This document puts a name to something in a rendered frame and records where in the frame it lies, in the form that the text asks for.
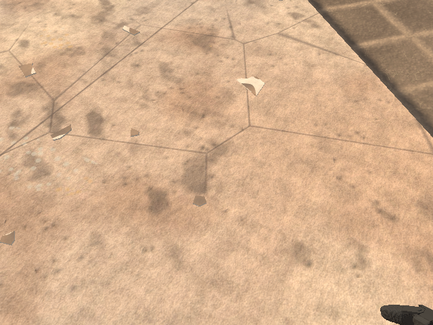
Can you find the right robot hand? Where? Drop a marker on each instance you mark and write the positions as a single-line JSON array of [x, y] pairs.
[[407, 315]]

